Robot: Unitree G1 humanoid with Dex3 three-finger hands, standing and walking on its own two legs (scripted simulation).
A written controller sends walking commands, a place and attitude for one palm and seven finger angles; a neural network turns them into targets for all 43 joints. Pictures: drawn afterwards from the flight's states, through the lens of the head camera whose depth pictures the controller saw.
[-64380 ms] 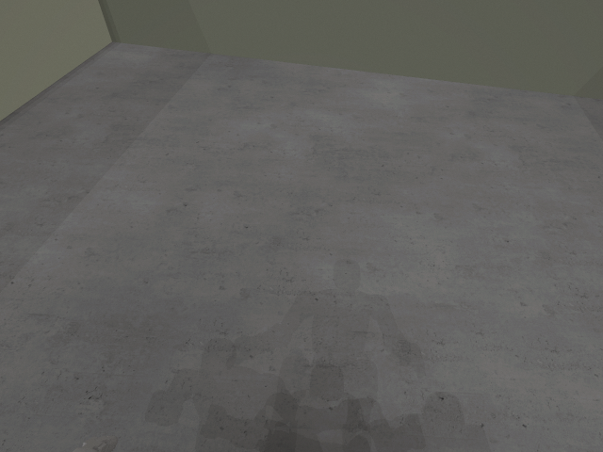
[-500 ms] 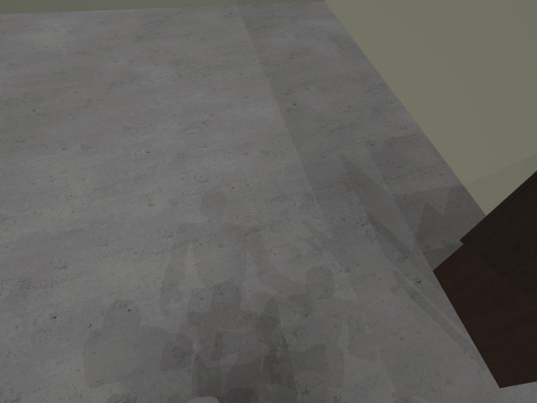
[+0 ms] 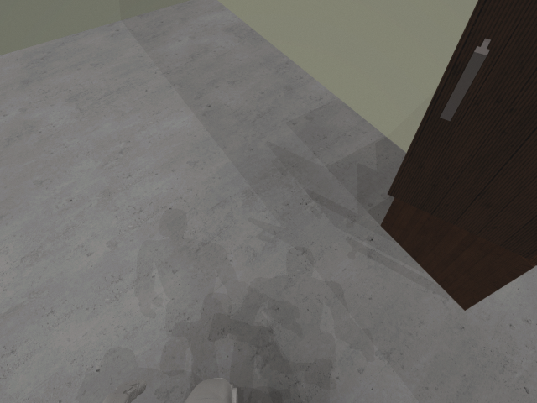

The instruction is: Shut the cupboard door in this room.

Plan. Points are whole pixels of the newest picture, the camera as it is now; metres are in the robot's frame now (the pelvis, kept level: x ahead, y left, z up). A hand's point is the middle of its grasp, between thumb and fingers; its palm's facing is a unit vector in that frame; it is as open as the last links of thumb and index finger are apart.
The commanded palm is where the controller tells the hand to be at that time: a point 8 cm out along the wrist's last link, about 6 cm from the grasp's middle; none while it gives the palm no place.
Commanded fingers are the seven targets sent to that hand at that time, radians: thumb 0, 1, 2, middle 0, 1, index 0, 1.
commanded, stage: turn to face it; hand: left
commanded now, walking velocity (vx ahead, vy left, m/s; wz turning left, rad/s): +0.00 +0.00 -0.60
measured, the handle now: (465, 81) +0.66 -0.34 +0.09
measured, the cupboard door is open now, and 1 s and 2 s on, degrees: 23 23 23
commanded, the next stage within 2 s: take the last steps up to it in 0.82 s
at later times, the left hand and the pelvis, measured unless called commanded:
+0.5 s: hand (180, 354) +0.21 +0.18 -0.16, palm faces -0.30 -0.92 -0.24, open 7.4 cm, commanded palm none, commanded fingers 0.00 0.90 0.90 -0.20 -0.30 -0.20 -0.30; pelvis +0.03 +0.01 +0.00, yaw -18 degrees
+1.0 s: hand (200, 348) +0.22 +0.14 -0.17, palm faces -0.42 -0.89 -0.19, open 7.4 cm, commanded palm none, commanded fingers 0.00 0.90 0.90 -0.20 -0.30 -0.20 -0.30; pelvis +0.07 +0.00 +0.00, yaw -27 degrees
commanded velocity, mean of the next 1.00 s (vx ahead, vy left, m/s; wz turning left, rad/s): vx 0.03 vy -0.02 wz -0.40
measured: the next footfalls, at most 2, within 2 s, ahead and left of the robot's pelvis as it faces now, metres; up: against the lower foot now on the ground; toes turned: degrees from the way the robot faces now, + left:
left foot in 0.16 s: +0.08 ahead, +0.14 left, +0.00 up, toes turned -2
right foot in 0.52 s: +0.02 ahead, -0.12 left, +0.00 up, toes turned -22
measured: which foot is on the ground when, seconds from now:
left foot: up 0.00-0.14, down 0.16-0.52, up 0.54-0.84, down 0.86-1.00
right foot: down 0.00-0.16, up 0.18-0.50, down 0.52-0.86, up 0.88-1.00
